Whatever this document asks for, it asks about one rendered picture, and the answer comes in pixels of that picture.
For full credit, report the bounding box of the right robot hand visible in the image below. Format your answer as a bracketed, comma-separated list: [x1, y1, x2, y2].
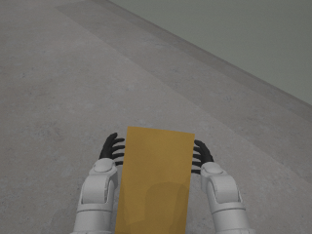
[191, 139, 215, 175]

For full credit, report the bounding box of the carton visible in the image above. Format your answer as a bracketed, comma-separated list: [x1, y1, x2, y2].
[114, 126, 195, 234]

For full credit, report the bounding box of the right robot forearm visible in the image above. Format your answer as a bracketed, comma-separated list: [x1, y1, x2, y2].
[200, 162, 256, 234]

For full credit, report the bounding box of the left robot hand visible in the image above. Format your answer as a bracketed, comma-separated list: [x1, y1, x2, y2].
[99, 133, 126, 166]

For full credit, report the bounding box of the left robot forearm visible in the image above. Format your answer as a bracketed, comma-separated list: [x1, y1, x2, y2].
[69, 158, 118, 234]

